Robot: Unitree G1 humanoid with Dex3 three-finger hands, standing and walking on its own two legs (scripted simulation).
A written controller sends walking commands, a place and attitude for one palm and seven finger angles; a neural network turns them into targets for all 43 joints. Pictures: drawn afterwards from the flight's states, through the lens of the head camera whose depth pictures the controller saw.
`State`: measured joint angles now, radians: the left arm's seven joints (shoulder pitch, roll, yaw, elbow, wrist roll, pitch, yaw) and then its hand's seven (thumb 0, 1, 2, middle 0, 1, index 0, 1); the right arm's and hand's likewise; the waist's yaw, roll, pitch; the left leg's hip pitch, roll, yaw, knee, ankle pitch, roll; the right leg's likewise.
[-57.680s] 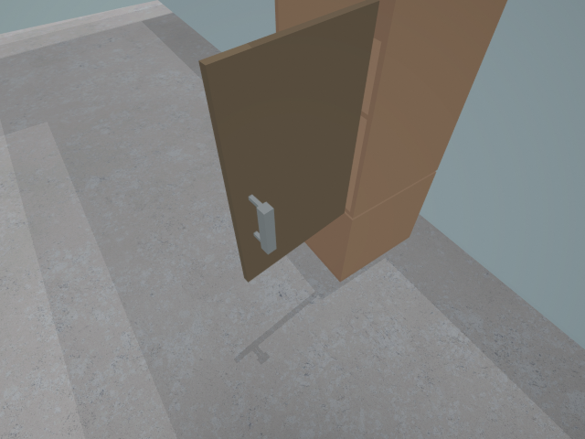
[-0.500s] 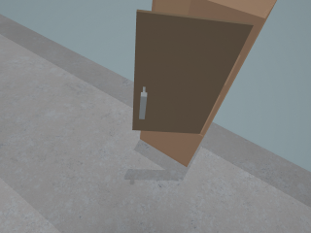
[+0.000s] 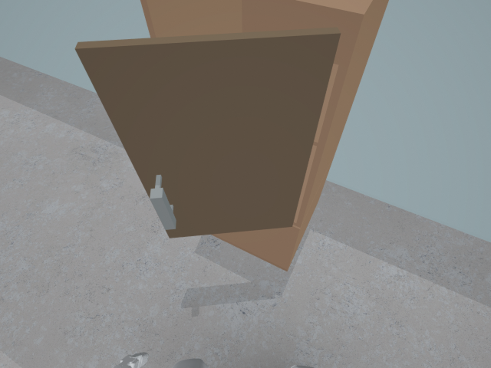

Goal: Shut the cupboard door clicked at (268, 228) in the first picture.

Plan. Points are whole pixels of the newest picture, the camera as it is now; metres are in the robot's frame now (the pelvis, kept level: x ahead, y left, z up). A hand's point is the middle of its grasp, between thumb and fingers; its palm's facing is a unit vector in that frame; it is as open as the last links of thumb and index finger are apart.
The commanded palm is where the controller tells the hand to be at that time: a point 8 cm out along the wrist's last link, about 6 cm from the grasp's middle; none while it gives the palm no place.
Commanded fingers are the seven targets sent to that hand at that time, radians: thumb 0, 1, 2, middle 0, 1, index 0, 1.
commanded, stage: come to a stop and stand still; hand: left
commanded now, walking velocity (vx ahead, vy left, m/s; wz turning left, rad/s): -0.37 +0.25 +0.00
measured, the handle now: (164, 202) +0.46 +0.20 -0.11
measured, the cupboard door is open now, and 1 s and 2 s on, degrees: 33 33 33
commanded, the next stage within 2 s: look again from close up in 0.90 s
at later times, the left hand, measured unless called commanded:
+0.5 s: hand out of the picture +0.05 +0.23 -0.18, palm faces +0.08 -0.97 -0.23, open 7.3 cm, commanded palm none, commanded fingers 0.00 0.90 0.90 -0.20 -0.30 -0.20 -0.30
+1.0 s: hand out of the picture +0.00 +0.16 -0.18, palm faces +0.03 -0.99 -0.12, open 7.4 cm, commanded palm none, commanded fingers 0.00 0.90 0.90 -0.20 -0.30 -0.20 -0.30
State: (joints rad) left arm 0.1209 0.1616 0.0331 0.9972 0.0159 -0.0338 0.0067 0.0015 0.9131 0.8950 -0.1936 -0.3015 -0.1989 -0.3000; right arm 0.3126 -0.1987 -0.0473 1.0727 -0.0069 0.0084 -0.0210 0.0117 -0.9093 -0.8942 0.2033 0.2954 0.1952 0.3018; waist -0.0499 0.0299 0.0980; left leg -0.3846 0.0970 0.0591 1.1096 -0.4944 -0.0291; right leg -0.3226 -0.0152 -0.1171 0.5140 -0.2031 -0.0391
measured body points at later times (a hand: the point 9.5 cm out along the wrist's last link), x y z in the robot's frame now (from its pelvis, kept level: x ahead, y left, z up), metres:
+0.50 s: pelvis +0.01 +0.02 +0.00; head +0.05 +0.05 +0.45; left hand +0.04 +0.28 -0.16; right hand +0.11 -0.21 -0.13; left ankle +0.05 +0.11 -0.73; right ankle -0.04 -0.12 -0.67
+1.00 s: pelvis +0.00 +0.01 +0.00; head -0.01 +0.03 +0.45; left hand +0.00 +0.21 -0.17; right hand -0.07 -0.23 -0.14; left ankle +0.05 +0.11 -0.73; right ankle -0.06 -0.14 -0.73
